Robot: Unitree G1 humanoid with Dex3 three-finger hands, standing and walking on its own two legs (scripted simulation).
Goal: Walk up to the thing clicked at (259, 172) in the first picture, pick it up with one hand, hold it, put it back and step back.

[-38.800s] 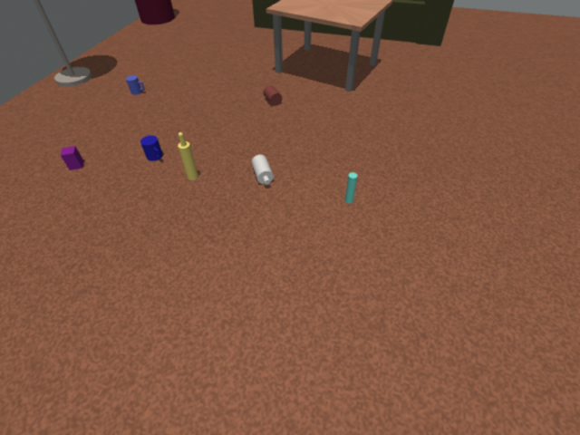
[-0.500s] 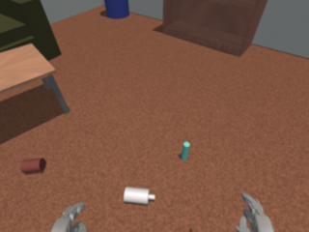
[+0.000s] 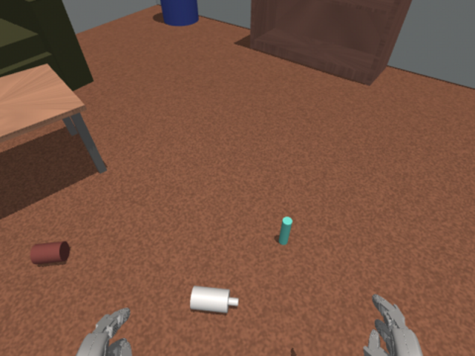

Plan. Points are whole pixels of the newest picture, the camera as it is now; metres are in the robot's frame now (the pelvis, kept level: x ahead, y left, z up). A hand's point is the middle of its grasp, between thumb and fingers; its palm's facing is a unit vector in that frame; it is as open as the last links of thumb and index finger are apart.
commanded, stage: home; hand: left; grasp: from above
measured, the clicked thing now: (215, 299) +0.49 +0.10 -0.67
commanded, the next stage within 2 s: stand in 0.42 s
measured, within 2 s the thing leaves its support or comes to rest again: neither
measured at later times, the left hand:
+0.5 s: hand out of the picture +0.16 +0.18 -0.04, palm faces +0.04 -0.98 -0.21, open 7.4 cm
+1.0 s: hand out of the picture +0.06 +0.24 -0.11, palm faces +0.05 -0.95 -0.32, open 7.4 cm
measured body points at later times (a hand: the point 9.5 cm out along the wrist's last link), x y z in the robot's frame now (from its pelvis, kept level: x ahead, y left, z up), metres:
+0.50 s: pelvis +0.00 +0.00 +0.00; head +0.01 +0.00 +0.45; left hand +0.15 +0.23 -0.03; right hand +0.16 -0.25 -0.06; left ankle +0.00 +0.11 -0.68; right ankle +0.01 -0.12 -0.68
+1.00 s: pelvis +0.00 +0.01 +0.05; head +0.00 +0.01 +0.50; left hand +0.06 +0.28 -0.08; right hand +0.08 -0.27 -0.08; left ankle +0.00 +0.11 -0.68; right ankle +0.01 -0.12 -0.68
